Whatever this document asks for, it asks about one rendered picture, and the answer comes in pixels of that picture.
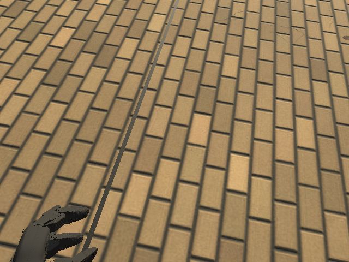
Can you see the robot left hand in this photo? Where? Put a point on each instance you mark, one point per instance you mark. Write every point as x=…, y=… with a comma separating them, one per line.
x=39, y=241

